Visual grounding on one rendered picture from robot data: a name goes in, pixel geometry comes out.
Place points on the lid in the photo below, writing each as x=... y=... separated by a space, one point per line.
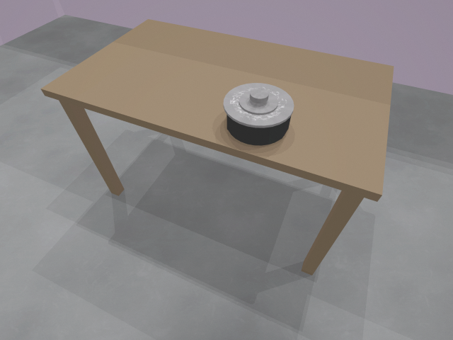
x=276 y=110

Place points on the table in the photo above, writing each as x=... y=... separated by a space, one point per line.
x=173 y=79

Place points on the knob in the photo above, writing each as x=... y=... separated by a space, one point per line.
x=259 y=95

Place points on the pot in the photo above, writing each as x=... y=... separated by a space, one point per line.
x=257 y=136

